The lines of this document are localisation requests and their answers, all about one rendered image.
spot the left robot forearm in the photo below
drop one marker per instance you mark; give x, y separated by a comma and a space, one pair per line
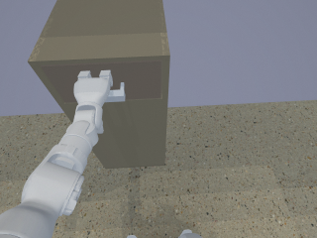
76, 144

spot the robot left upper arm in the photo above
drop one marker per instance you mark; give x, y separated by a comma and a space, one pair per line
53, 192

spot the drawer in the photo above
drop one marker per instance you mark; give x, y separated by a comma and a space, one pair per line
142, 78

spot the handle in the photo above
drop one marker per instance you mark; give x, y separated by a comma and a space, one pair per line
117, 95

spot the right robot shin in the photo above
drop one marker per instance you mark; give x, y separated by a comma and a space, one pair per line
186, 231

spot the cabinet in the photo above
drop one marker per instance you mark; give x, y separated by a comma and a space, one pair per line
91, 31

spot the left robot hand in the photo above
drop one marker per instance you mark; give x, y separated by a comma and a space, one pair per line
93, 89

